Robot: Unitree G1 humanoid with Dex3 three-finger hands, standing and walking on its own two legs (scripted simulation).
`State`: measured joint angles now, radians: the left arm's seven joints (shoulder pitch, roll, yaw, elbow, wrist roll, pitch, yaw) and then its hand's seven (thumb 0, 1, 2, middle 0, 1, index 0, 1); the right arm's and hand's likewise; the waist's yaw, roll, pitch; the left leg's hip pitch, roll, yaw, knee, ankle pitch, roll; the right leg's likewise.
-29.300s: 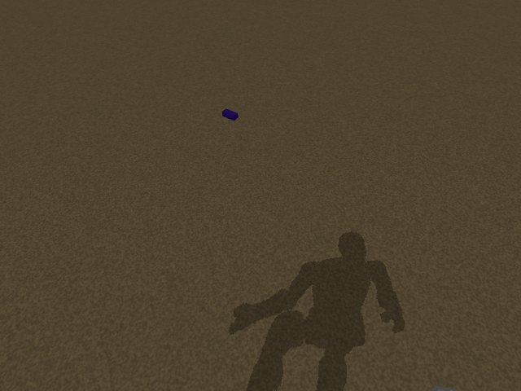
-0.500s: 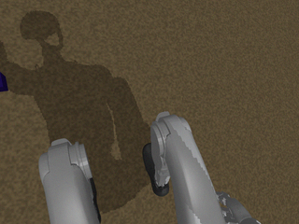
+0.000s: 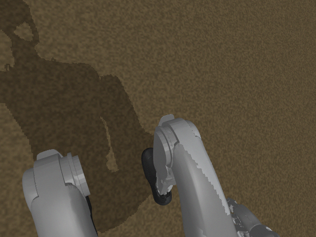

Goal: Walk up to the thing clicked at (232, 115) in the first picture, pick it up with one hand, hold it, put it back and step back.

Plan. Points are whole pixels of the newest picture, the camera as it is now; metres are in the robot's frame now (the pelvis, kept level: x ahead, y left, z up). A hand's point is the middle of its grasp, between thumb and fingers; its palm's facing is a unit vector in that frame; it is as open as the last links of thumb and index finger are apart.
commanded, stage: rest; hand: left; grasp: from above
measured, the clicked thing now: out of the picture +0.48 +0.35 -0.25
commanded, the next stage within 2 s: open in 1.12 s
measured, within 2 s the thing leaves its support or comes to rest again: neither
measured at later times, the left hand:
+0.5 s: hand out of the picture +0.47 +0.34 -0.23, palm faces -0.45 -0.10 -0.89, open 7.0 cm
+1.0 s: hand out of the picture +0.47 +0.35 -0.24, palm faces -0.46 -0.11 -0.88, open 7.1 cm
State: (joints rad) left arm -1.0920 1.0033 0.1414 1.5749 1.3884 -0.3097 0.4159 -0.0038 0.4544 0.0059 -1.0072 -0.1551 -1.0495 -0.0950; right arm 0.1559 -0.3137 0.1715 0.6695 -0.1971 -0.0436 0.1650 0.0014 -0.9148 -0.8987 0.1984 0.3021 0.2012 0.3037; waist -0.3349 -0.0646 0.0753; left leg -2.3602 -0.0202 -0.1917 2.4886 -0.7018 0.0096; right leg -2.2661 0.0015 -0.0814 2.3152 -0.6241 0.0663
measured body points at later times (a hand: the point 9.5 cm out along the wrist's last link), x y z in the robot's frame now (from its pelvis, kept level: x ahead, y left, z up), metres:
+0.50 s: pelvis +0.00 +0.00 -0.01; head +0.27 +0.13 +0.32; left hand +0.49 +0.35 -0.18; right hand +0.03 -0.27 -0.06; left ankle +0.07 +0.12 -0.28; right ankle +0.12 -0.14 -0.28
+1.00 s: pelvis +0.00 +0.01 -0.01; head +0.28 +0.14 +0.31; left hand +0.49 +0.35 -0.19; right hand +0.04 -0.26 -0.06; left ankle +0.07 +0.12 -0.28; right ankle +0.12 -0.14 -0.28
